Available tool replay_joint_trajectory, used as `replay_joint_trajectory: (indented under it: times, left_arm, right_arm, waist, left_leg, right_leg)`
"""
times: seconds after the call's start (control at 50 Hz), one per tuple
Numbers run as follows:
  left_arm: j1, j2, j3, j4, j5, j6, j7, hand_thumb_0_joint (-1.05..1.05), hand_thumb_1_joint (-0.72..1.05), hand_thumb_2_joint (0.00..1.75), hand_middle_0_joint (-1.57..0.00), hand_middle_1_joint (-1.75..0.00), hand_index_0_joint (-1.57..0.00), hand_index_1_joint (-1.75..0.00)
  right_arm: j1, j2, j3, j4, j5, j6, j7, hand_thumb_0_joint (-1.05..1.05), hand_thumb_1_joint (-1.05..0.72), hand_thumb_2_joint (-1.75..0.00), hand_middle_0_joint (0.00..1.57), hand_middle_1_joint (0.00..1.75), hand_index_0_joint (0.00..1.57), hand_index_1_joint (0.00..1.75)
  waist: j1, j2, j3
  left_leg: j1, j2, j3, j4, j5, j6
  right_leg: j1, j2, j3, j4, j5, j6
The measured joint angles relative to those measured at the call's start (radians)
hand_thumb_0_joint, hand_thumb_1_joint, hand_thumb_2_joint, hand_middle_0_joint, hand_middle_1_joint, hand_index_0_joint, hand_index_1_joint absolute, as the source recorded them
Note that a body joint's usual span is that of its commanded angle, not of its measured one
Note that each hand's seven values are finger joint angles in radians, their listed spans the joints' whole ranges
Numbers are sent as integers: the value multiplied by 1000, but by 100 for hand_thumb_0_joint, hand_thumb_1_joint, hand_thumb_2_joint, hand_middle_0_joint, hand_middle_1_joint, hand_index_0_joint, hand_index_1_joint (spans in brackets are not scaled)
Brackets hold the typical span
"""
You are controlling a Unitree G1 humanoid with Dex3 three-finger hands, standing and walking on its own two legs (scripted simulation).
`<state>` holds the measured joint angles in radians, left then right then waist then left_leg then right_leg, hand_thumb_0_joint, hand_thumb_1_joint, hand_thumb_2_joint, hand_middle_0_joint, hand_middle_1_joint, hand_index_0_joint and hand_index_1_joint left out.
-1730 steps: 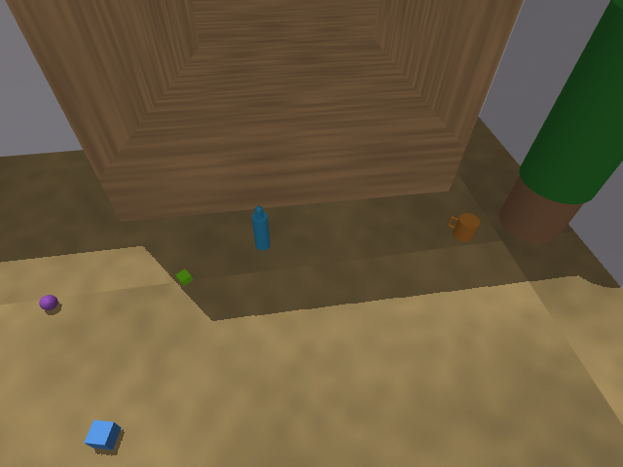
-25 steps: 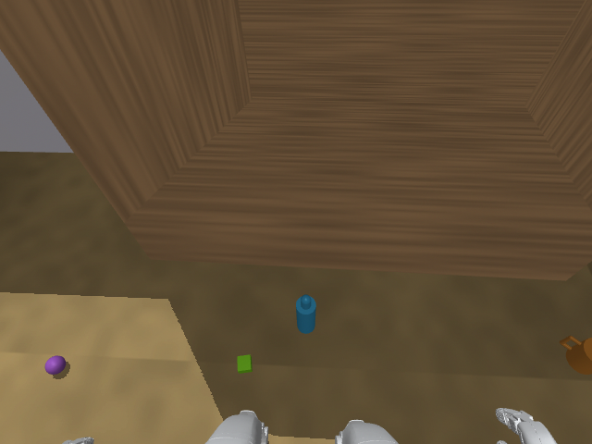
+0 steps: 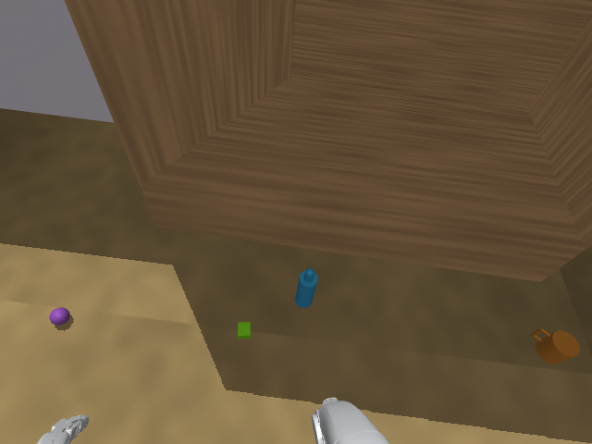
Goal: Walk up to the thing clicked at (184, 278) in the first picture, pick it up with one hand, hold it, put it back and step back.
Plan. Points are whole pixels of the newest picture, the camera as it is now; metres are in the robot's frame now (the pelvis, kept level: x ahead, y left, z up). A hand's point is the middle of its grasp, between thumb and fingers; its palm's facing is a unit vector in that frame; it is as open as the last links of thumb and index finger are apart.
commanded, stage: step back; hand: left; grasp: from above
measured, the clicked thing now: (244, 330) +0.53 +0.10 -0.75
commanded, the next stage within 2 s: none
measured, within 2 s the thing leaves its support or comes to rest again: neither
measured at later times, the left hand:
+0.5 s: hand out of the picture +0.00 +0.27 -0.13, palm faces -0.11 -0.90 -0.42, open 7.4 cm
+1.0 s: hand out of the picture -0.16 +0.30 -0.16, palm faces -0.20 -0.90 -0.39, open 7.4 cm
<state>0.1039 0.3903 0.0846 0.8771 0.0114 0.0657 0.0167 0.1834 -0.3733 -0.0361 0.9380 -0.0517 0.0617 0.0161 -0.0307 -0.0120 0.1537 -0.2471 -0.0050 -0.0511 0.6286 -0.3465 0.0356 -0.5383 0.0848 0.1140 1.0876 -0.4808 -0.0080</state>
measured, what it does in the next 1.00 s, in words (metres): walks backwards: right foot, then left foot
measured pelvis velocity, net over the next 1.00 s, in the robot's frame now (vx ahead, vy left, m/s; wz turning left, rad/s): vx -0.30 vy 0.04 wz -0.21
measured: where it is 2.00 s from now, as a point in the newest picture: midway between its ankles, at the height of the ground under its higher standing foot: outside the picture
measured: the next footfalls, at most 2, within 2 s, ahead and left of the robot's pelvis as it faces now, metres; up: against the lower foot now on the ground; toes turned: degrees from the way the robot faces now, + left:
right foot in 0.26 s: -0.07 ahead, -0.12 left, +0.00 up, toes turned -3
left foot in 0.60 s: -0.14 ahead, +0.15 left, +0.00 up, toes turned -8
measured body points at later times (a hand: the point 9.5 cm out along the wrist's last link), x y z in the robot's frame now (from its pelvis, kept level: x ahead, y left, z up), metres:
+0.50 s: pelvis -0.13 +0.02 +0.00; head -0.07 +0.00 +0.44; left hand +0.00 +0.32 -0.11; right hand -0.06 -0.30 -0.13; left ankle -0.16 +0.16 -0.67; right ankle -0.11 -0.12 -0.73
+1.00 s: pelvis -0.30 +0.04 -0.01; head -0.23 +0.04 +0.43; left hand -0.15 +0.34 -0.14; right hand -0.22 -0.30 -0.11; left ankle -0.18 +0.15 -0.73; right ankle -0.36 -0.09 -0.72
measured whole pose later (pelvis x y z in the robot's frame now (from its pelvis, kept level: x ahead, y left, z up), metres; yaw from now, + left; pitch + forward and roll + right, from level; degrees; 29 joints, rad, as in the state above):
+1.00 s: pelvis -0.30 +0.04 -0.01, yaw -12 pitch -2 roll +0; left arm 0.18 0.42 0.09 0.82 0.03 0.07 -0.01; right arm 0.09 -0.39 -0.05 0.80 -0.04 0.02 -0.02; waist 0.02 -0.04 0.19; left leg -0.41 0.05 0.05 0.63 -0.18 0.00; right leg -0.28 0.01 0.10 0.81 -0.46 0.02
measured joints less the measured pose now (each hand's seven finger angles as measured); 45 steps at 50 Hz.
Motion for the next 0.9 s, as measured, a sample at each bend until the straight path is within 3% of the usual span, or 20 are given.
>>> replay_joint_trajectory:
  times: [0.04,0.1,0.16,0.24,0.26,0.3,0.32,0.38,0.46,0.52,0.58,0.62,0.66,0.7,0.76,0.82,0.9]
  left_arm:
    - [21,7,4,-12,-7,-8,0,1,90,90,-20,-30,-20,-30]
    - [44,15,9,-23,-6,-20,3,1,90,90,-20,-30,-20,-30]
    - [62,16,6,-21,-3,-25,4,1,90,90,-20,-30,-20,-30]
    - [71,5,-2,-6,1,-33,-2,1,90,90,-20,-30,-20,-30]
    - [72,0,-5,-1,4,-38,-3,1,90,90,-20,-30,-20,-30]
    - [64,-38,-15,14,14,-46,-5,1,90,90,-20,-30,-20,-30]
    - [72,-48,-21,10,17,-49,-11,1,90,90,-20,-30,-20,-30]
    - [96,-43,-26,-12,24,-48,-19,1,90,90,-20,-30,-21,-30]
    - [89,-41,-22,-44,23,-39,-10,1,90,90,-20,-30,-21,-30]
    - [63,-34,-21,-82,27,-37,-3,1,90,90,-20,-30,-21,-30]
    - [25,-19,-17,-120,20,-30,-1,1,90,90,-20,-30,-21,-30]
    - [-7,10,-10,-129,12,-19,-2,1,90,90,-20,-30,-21,-30]
    - [-10,18,-3,-117,7,-3,2,1,90,90,-20,-30,-20,-30]
    - [-6,8,-7,-91,10,12,5,1,90,90,-20,-30,-20,-30]
    - [15,9,-7,-84,2,14,-3,1,90,90,-20,-30,-20,-30]
    - [39,14,2,-86,6,8,-11,1,90,90,-20,-30,-20,-30]
    - [64,27,9,-78,13,6,-11,1,90,90,-20,-30,-20,-30]
  right_arm:
    - [-2,7,4,-5,2,0,-7,0,-90,-90,21,30,20,30]
    - [-30,6,2,-26,13,-8,-15,0,-90,-90,21,30,20,30]
    - [-71,1,-2,-64,22,-18,-21,0,-90,-90,21,30,20,30]
    - [-117,-10,-4,-106,27,-18,-18,0,-90,-90,21,30,20,30]
    - [-125,-14,-5,-110,32,-15,-17,0,-90,-90,21,30,20,30]
    - [-141,-33,-13,-100,42,-4,-18,0,-90,-90,21,30,20,30]
    - [-138,-33,-15,-92,47,2,-19,0,-91,-90,21,30,20,30]
    - [-118,-10,-11,-71,52,14,-19,0,-91,-90,21,30,20,30]
    - [-69,-14,-5,-62,57,6,-20,0,-91,-90,21,30,20,30]
    - [-43,-28,-3,-58,57,-4,-29,0,-91,-90,21,30,20,30]
    - [-27,-36,-8,-54,47,-18,-35,0,-91,-90,21,30,20,30]
    - [-37,-6,-15,-38,34,-26,-38,0,-91,-90,21,30,20,30]
    - [-32,18,-9,-39,19,-26,-28,0,-91,-90,21,30,20,30]
    - [-14,22,-5,-47,16,-31,-21,0,-91,-90,21,30,20,30]
    - [-6,25,-2,-50,10,-33,-26,0,-90,-90,21,30,20,30]
    - [-18,20,-8,-67,14,-42,-31,0,-90,-90,21,30,20,30]
    - [-49,13,-13,-101,21,-49,-38,0,-90,-90,21,30,20,30]
  waist:
    - [16,-8,-21]
    - [36,-15,-13]
    - [48,-13,13]
    - [51,0,41]
    - [52,10,44]
    - [38,89,66]
    - [34,105,58]
    - [65,57,31]
    - [62,32,1]
    - [54,35,-1]
    - [33,33,18]
    - [42,-39,61]
    - [52,-73,65]
    - [23,-43,44]
    - [27,-35,15]
    - [37,-39,12]
    - [45,-48,28]
  left_leg:
    - [-8,4,14,-44,36,-1]
    - [-28,6,38,-59,65,5]
    - [-57,9,72,-33,72,11]
    - [-112,13,115,33,69,8]
    - [-129,18,121,57,65,6]
    - [-146,58,90,90,67,-3]
    - [-157,51,66,101,52,-7]
    - [-194,-43,10,306,-143,-29]
    - [-190,-104,-57,478,-165,-42]
    - [-125,-82,-58,374,-164,-53]
    - [-25,-35,-19,99,-87,-54]
    - [19,-68,26,13,-31,-23]
    - [18,-70,51,11,-12,-7]
    - [-1,-35,20,8,10,-1]
    - [-15,-3,22,-53,68,-4]
    - [-41,12,37,-79,110,-9]
    - [-89,25,64,-65,145,-13]
  right_leg:
    - [4,32,29,103,15,-6]
    - [67,29,30,93,18,16]
    - [151,-6,7,-50,-5,35]
    - [264,-59,-43,-337,46,32]
    - [294,-63,-55,-417,87,22]
    - [318,-22,-86,-464,121,8]
    - [312,-17,-92,-468,132,4]
    - [270,-56,-45,-449,151,-4]
    - [232,-93,-34,-484,202,3]
    - [189,-99,-43,-483,230,16]
    - [144,-106,-71,-437,235,36]
    - [121,-143,-37,-378,228,39]
    - [94,-104,19,-282,104,14]
    - [70,-25,29,-115,-14,7]
    - [46,36,55,92,-11,-2]
    - [72,38,70,147,10,15]
    - [146,0,65,28,0,46]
